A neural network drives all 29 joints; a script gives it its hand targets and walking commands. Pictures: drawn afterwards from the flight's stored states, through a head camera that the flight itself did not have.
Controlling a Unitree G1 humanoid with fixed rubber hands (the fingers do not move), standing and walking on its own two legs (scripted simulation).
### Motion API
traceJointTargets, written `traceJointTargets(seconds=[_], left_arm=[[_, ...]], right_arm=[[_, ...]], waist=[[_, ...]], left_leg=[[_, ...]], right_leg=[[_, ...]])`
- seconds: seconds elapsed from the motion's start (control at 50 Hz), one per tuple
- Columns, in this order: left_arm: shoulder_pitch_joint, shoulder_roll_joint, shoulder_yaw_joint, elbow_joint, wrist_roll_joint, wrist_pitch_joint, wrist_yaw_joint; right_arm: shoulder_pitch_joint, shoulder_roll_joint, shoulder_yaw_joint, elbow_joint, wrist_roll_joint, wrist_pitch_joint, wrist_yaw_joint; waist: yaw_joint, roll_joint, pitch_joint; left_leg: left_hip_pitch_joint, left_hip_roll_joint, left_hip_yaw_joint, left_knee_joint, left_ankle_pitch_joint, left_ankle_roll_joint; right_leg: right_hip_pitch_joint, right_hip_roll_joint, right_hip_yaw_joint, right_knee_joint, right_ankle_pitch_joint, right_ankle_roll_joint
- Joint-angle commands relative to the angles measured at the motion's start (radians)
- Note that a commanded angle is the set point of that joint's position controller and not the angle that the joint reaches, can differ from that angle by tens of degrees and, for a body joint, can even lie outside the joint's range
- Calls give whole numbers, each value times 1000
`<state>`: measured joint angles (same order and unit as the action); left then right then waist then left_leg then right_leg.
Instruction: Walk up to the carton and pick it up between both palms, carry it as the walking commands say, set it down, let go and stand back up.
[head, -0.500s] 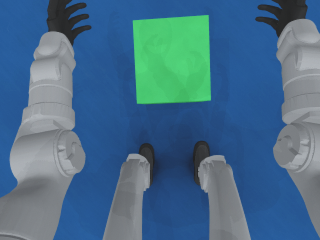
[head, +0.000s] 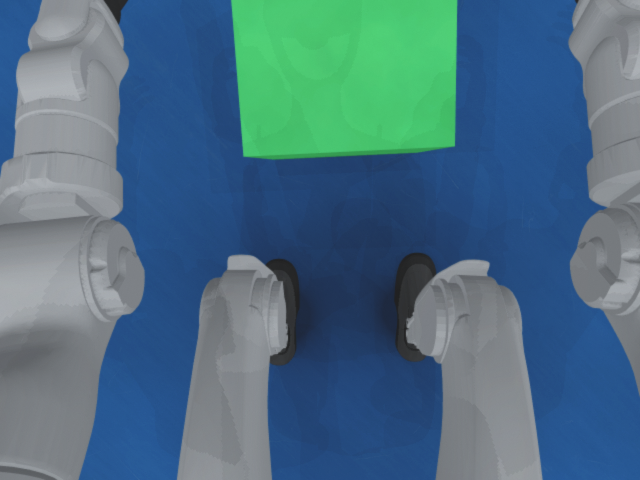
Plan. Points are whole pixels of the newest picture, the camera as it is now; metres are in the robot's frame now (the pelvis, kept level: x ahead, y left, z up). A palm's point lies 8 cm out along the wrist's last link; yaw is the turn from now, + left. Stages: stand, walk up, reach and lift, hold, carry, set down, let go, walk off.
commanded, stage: reach and lift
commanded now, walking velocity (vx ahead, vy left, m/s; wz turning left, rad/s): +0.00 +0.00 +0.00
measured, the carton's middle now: (342, 54) +0.57 +0.01 -0.36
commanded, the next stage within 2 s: none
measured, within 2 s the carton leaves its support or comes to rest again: neither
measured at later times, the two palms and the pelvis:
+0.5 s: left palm (169, 51) +0.55 +0.23 -0.26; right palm (518, 30) +0.57 -0.19 -0.26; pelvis -0.01 +0.00 -0.09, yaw +0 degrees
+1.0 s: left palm (184, 54) +0.55 +0.22 -0.29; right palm (502, 37) +0.57 -0.18 -0.29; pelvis -0.01 +0.00 -0.12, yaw +0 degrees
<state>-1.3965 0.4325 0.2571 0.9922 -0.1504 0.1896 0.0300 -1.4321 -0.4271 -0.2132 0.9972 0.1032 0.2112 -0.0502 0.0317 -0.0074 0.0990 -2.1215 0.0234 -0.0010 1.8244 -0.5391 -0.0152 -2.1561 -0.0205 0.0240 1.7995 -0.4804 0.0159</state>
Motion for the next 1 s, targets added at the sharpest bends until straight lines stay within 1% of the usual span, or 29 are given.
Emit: traceJointTargets(seconds=[0.0, 0.28, 0.48, 0.6, 0.64, 0.68, 0.72, 0.82, 0.86, 0.98], left_arm=[[-261, 159, -1, -76, -10, -34, 8], [-332, 166, -77, -3, -54, -87, 45], [-377, 170, -129, 54, -85, -113, 47], [-427, 187, -166, 78, -115, -123, 50], [-447, 191, -175, 59, -125, -127, 54], [-466, 199, -177, 48, -134, -126, 59], [-478, 200, -180, 35, -140, -126, 63], [-430, 190, -171, 87, -130, -125, 66], [-421, 174, -173, 100, -129, -124, 63], [-442, 144, -181, 113, -133, -124, 55]], right_arm=[[-285, -136, 0, -75, 11, -38, -5], [-353, -160, 51, 19, 67, -101, -26], [-401, -172, 92, 89, 111, -132, -30], [-449, -201, 120, 117, 139, -145, -33], [-465, -208, 128, 99, 151, -148, -36], [-486, -213, 144, 83, 164, -146, -42], [-497, -217, 145, 67, 165, -145, -46], [-454, -188, 167, 106, 178, -142, -41], [-442, -176, 168, 122, 178, -143, -39], [-452, -167, 145, 143, 156, -149, -40]], waist=[[17, -33, -1169], [11, -10, -1083], [10, -9, -977], [4, -6, -945], [1, -3, -986], [8, -10, -1016], [2, -9, -1016], [22, -13, -952], [19, -13, -922], [-4, -6, -872]], left_leg=[[499, -56, 80, -105, 326, -15], [488, -39, 47, 83, 338, -20], [432, -28, 30, 182, 322, -26], [419, -24, 27, 235, 309, -30], [445, -24, 28, 248, 323, -30], [442, -25, 32, 253, 321, -30], [461, -25, 29, 258, 330, -27], [444, -27, 32, 263, 329, -22], [431, -28, 30, 258, 321, -22], [405, -33, 24, 247, 300, -23]], right_leg=[[700, 68, -71, -39, 303, 16], [595, 46, -72, 153, 281, 19], [554, 34, -59, 258, 284, 25], [548, 27, -57, 312, 285, 27], [574, 25, -57, 325, 301, 26], [613, 23, -57, 336, 310, 25], [604, 24, -59, 343, 313, 23], [581, 27, -55, 347, 305, 24], [562, 29, -56, 343, 297, 24], [521, 31, -57, 328, 275, 20]])
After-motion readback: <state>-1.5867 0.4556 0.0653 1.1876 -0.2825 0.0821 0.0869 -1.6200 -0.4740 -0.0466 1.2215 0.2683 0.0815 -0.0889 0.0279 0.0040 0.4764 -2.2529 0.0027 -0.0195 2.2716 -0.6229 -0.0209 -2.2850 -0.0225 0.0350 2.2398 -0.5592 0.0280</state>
